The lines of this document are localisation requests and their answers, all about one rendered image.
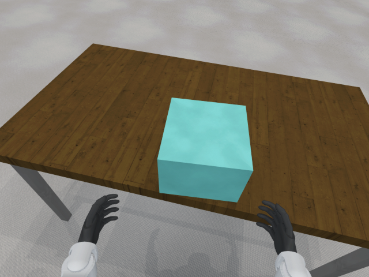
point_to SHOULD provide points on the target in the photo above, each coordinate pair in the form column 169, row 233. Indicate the robot left forearm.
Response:
column 81, row 261

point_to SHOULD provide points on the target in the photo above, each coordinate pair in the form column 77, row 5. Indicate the robot right forearm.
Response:
column 291, row 264

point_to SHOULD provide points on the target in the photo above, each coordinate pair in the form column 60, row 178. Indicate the right robot hand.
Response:
column 281, row 230

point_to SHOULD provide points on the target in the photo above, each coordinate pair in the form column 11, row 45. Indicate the table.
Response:
column 102, row 119

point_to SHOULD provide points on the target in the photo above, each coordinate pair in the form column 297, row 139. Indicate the carton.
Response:
column 205, row 150

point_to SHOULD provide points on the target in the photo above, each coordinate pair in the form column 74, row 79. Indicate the left robot hand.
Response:
column 95, row 220

